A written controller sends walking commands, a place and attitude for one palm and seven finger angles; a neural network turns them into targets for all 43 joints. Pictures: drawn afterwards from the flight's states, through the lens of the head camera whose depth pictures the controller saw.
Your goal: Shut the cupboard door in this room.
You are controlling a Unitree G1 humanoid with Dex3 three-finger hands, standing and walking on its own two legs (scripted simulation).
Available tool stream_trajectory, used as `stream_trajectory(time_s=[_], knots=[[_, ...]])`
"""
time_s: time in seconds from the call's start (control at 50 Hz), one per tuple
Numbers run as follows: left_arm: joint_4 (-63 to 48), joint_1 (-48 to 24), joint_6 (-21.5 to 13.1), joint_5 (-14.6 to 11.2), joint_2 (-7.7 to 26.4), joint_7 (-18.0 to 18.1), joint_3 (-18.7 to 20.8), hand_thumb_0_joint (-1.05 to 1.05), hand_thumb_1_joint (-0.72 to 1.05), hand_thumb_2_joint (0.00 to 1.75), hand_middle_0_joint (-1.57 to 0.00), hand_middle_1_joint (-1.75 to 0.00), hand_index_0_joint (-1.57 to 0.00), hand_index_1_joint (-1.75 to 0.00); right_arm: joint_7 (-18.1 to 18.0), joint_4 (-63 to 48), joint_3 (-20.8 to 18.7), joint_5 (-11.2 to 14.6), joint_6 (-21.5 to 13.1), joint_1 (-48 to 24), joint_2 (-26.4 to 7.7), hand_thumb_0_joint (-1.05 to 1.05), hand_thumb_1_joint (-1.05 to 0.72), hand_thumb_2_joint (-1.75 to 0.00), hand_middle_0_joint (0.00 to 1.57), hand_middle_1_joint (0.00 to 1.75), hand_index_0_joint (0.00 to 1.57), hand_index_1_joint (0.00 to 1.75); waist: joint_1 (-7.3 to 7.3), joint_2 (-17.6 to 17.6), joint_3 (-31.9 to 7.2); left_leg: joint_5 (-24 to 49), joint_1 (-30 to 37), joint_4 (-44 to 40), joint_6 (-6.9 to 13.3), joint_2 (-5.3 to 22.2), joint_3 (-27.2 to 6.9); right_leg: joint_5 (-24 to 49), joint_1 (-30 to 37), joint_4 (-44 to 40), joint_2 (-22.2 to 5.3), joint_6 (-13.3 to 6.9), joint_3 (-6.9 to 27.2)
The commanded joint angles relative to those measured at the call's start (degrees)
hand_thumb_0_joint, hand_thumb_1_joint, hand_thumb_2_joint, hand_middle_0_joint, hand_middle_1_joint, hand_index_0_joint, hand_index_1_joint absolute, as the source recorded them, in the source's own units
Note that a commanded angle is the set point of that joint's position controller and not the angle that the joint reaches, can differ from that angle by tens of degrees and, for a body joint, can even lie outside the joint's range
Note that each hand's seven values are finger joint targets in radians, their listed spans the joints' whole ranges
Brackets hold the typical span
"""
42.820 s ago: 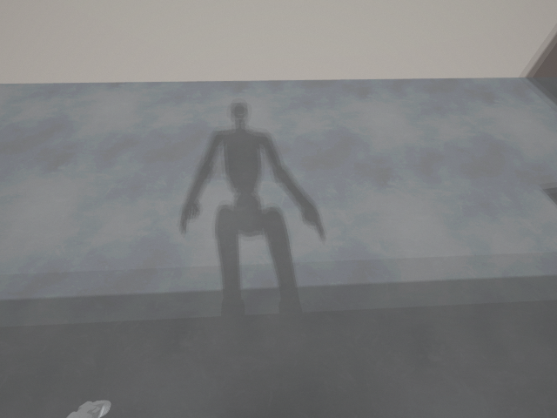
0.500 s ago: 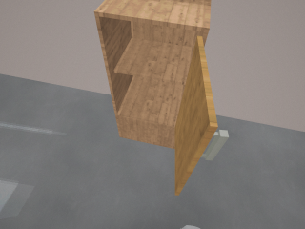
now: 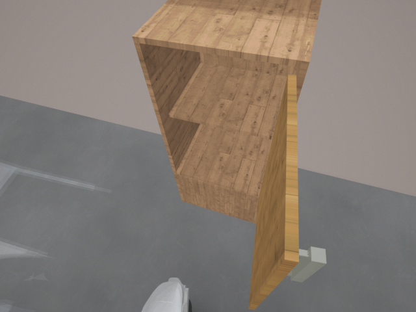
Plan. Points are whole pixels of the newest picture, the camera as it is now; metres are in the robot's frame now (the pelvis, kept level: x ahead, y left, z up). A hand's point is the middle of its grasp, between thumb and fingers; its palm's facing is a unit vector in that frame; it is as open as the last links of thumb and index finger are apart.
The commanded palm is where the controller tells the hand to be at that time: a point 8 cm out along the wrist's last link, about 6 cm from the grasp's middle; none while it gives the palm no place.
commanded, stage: stand and wait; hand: left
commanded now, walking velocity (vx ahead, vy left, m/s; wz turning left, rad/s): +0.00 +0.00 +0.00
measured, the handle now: (294, 264) +0.22 -0.13 -0.04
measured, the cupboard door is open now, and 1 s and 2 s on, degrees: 98 98 95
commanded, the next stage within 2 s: turn or walk to find it in 1.60 s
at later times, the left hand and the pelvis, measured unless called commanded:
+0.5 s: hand (129, 305) +0.14 +0.20 -0.17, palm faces -0.03 -0.95 -0.31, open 7.3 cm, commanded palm none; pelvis +0.07 +0.00 -0.01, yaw -3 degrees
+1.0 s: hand out of the picture -0.01 +0.12 -0.18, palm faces +0.03 -0.99 -0.16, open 7.4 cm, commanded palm none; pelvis +0.08 -0.02 -0.01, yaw -2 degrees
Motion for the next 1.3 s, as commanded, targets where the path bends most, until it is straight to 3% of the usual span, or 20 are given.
stream_trajectory(time_s=[0.0, 0.04, 0.06, 0.08, 0.1, 0.12, 0.14, 0.16, 0.18, 0.24, 0.28, 0.3, 0.34, 0.38, 0.42, 0.46, 0.52, 0.64, 1.0, 1.28], knots=[[0.1, 3.3, -0.3, -0.4, 11.2, 1.5, 2.2, 0.00, 0.90, 0.90, -0.20, -0.30, -0.20, -0.30, -0.7, -3.8, 1.2, 0.2, -2.8, -3.3, 1.0, 0.00, -0.90, -0.90, 0.20, 0.30, 0.20, 0.30, -1.12, -12.0, -1.4, 1.7, 8.6, -11.3, 1.9, -5.9, 6.5, 65.0, -0.3, 4.5, -9.5, -3.5, 2.7], [0.4, 1.9, 0.0, -0.9, 11.5, 1.9, 2.2, 0.00, 0.90, 0.90, -0.20, -0.30, -0.20, -0.30, -1.7, -0.6, 0.7, -0.1, -3.3, 6.2, -1.1, 0.00, -0.90, -0.90, 0.20, 0.30, 0.20, 0.30, -5.42, -10.4, -7.7, 11.0, 22.7, -21.0, 3.3, -5.8, 4.7, 63.5, -2.5, 17.2, -9.0, -1.6, 2.7], [0.4, 2.8, 0.1, -1.3, 10.7, 1.9, 2.1, 0.00, 0.90, 0.90, -0.20, -0.30, -0.20, -0.30, -2.2, 1.1, 0.1, -0.4, -3.5, 11.5, -4.0, 0.00, -0.90, -0.90, 0.20, 0.30, 0.20, 0.30, -6.62, -6.8, -13.1, 29.6, 35.0, -19.3, 5.2, 0.9, -0.6, 48.2, -9.8, 25.7, -6.6, 0.0, 1.8], [0.7, 6.3, 0.1, -2.2, 7.3, 2.0, 1.6, 0.00, 0.90, 0.90, -0.20, -0.30, -0.20, -0.30, -2.5, 1.8, -0.9, -0.5, -3.6, 15.2, -7.6, 0.00, -0.90, -0.90, 0.20, 0.30, 0.20, 0.30, -6.48, 3.3, -19.1, 56.8, 48.9, -15.2, 11.8, 13.9, -13.4, 13.1, -22.9, 38.3, -1.0, 1.4, 1.1], [0.2, 7.7, 0.2, -1.8, 5.5, 2.2, 1.4, 0.00, 0.90, 0.90, -0.20, -0.30, -0.20, -0.30, -3.1, 2.2, -1.0, 0.9, -3.2, 16.1, -9.3, 0.00, -0.90, -0.90, 0.20, 0.30, 0.20, 0.30, -5.62, 7.8, -21.5, 68.2, 46.8, -18.2, 16.7, 21.0, -17.4, -14.7, -24.1, 48.8, 1.2, 1.3, 6.2], [0.0, 5.4, 0.9, -1.8, 6.2, 2.4, 1.7, 0.00, 0.90, 0.90, -0.20, -0.30, -0.20, -0.30, -3.5, 1.4, -0.8, 1.3, -3.3, 12.4, -9.0, 0.00, -0.90, -0.90, 0.20, 0.30, 0.20, 0.30, -4.85, 8.3, -20.5, 58.2, 42.7, -21.1, 17.3, 21.5, -17.4, -15.0, -26.3, 51.3, -0.2, 1.2, 10.1], [-0.4, 1.5, 1.3, -1.4, 5.9, 2.3, 1.9, 0.00, 0.90, 0.90, -0.20, -0.30, -0.20, -0.30, -3.8, 0.8, -0.7, 0.9, -3.2, 9.2, -7.0, 0.00, -0.90, -0.90, 0.20, 0.30, 0.20, 0.30, -4.67, 8.0, -15.3, 44.7, 35.0, -24.5, 16.8, 19.8, -15.8, -12.6, -27.4, 51.1, -1.8, 1.6, 10.4], [-0.8, -1.4, 1.7, -1.0, 5.9, 1.8, 1.9, 0.00, 0.90, 0.90, -0.20, -0.30, -0.20, -0.30, -3.9, 0.3, -0.1, 0.6, -3.1, 7.0, -4.5, 0.00, -0.90, -0.90, 0.20, 0.30, 0.20, 0.30, -4.10, 8.1, -9.5, 38.6, 27.0, -27.2, 16.0, 16.7, -14.6, -11.3, -26.4, 47.0, -3.1, 1.8, 10.1], [-1.0, -0.9, 2.2, -0.8, 5.6, 1.5, 2.0, 0.00, 0.90, 0.90, -0.20, -0.30, -0.20, -0.30, -3.8, 0.2, 0.6, 0.1, -3.2, 6.2, -3.3, 0.00, -0.90, -0.90, 0.20, 0.30, 0.20, 0.30, -3.33, 10.2, -10.7, 36.6, 25.7, -27.9, 15.3, 15.7, -14.4, -12.4, -24.4, 41.6, -3.2, 2.1, 10.0], [-0.6, -1.5, 2.6, -0.9, 4.2, 0.9, 1.4, 0.00, 0.90, 0.90, -0.20, -0.30, -0.20, -0.30, -3.4, 0.2, -0.3, 0.0, -3.0, 3.9, -3.7, 0.00, -0.90, -0.90, 0.20, 0.30, 0.20, 0.30, -2.98, 3.0, -17.7, 28.7, 34.1, -26.6, 13.6, 13.9, -12.5, -13.2, -22.2, 22.2, -1.9, 2.4, 7.6], [-0.3, -0.6, 2.7, -0.8, 5.6, 0.7, 1.8, 0.00, 0.90, 0.90, -0.20, -0.30, -0.20, -0.30, -3.1, 0.6, -0.3, 0.2, -2.4, 3.2, -3.5, 0.00, -0.90, -0.90, 0.20, 0.30, 0.20, 0.30, -1.66, 2.0, -17.4, 22.8, 30.5, -26.6, 10.4, 10.5, -9.9, -4.0, -15.1, 8.7, -0.5, 1.8, 5.5], [0.2, 1.0, 2.8, -0.5, 6.7, 0.9, 1.9, 0.00, 0.90, 0.90, -0.20, -0.30, -0.20, -0.30, -2.9, 0.7, -0.2, 0.5, -2.1, 1.8, -3.0, 0.00, -0.90, -0.90, 0.20, 0.30, 0.20, 0.30, -0.28, 0.0, -16.6, 14.9, 26.4, -25.2, 7.3, 8.0, -7.7, 4.7, -10.0, 0.1, -1.0, 1.3, 5.3], [-1.0, -2.9, 3.0, -0.3, 11.3, 1.2, 2.0, 0.00, 0.90, 0.90, -0.20, -0.30, -0.20, -0.30, -1.9, 0.1, 0.4, 0.7, -1.7, 0.4, -0.3, 0.00, -0.90, -0.90, 0.20, 0.30, 0.20, 0.30, -1.02, -5.0, -9.6, 0.2, 16.6, -23.9, 1.5, 2.4, -2.7, 7.5, -8.3, -3.3, -9.5, -2.6, 13.0], [-2.1, -5.8, 2.7, -0.4, 12.0, 1.5, 2.2, 0.00, 0.90, 0.90, -0.20, -0.30, -0.20, -0.30, -1.8, -0.1, 1.0, -0.1, -1.9, -2.2, 0.0, 0.00, -0.90, -0.90, 0.20, 0.30, 0.20, 0.30, -0.30, -11.5, -3.1, 4.2, 11.7, -20.5, 1.3, 1.0, -0.7, 29.0, -6.8, -0.6, -11.1, -3.3, 12.7], [-3.1, -5.8, 2.6, -0.5, 11.7, 1.9, 2.1, 0.00, 0.90, 0.90, -0.20, -0.30, -0.20, -0.30, -2.1, 0.4, 1.1, 0.0, -1.9, 0.7, -0.2, 0.00, -0.90, -0.90, 0.20, 0.30, 0.20, 0.30, -0.81, -10.9, -3.7, 7.4, 13.6, -19.4, 1.8, 1.4, -0.4, 42.7, -4.1, 3.0, -9.4, -1.9, 9.9], [-4.0, -6.1, 2.8, -0.7, 12.1, 2.1, 2.2, 0.00, 0.90, 0.90, -0.20, -0.30, -0.20, -0.30, -2.3, 1.3, 1.5, 0.2, -1.8, 2.1, -1.3, 0.00, -0.90, -0.90, 0.20, 0.30, 0.20, 0.30, -0.84, -8.8, -2.7, 12.9, 16.3, -19.1, 2.2, 1.5, -0.5, 42.4, -5.1, 3.3, -7.8, -0.5, 7.9], [-4.4, -6.4, 3.4, -1.1, 12.2, 2.1, 1.9, 0.00, 0.90, 0.90, -0.20, -0.30, -0.20, -0.30, -2.6, 2.9, 1.7, 0.3, -1.4, 4.7, -2.3, 0.00, -0.90, -0.90, 0.20, 0.30, 0.20, 0.30, -2.04, -2.5, -1.5, 18.8, 24.3, -20.2, 3.1, 3.0, -1.7, 30.6, -11.0, 3.0, -6.1, 0.1, 6.3], [-3.2, -5.2, 4.1, -1.1, 11.5, 1.8, 1.4, 0.00, 0.90, 0.90, -0.20, -0.30, -0.20, -0.30, -3.0, 3.7, 2.0, 0.5, -0.5, 5.7, -3.0, 0.00, -0.90, -0.90, 0.20, 0.30, 0.20, 0.30, -2.36, -0.5, 2.6, 11.3, 24.1, -22.7, 3.0, 3.5, -3.5, 15.0, -12.5, -2.0, -5.3, -0.4, 6.9], [0.8, 3.9, 3.4, -1.0, 6.2, 2.8, 0.5, 0.00, 0.90, 0.90, -0.20, -0.30, -0.20, -0.30, -4.0, 5.5, 1.7, 0.9, -0.8, 8.1, 0.3, 0.00, -0.90, -0.90, 0.20, 0.30, 0.20, 0.30, -2.19, -5.3, -1.3, 14.6, 24.8, -18.3, 4.2, 2.4, -1.2, 34.2, -10.0, 1.2, -5.3, 2.5, 7.1], [0.0, 3.1, 3.5, -0.9, 7.3, 2.8, 1.0, 0.00, 0.90, 0.90, -0.20, -0.30, -0.20, -0.30, -4.1, 4.6, 1.6, 0.7, -1.0, 8.0, -0.3, 0.00, -0.90, -0.90, 0.20, 0.30, 0.20, 0.30, -2.35, -3.7, 0.3, 15.9, 23.8, -17.7, 4.5, 2.3, -1.1, 34.1, -9.5, 2.1, -5.0, 2.9, 6.2]])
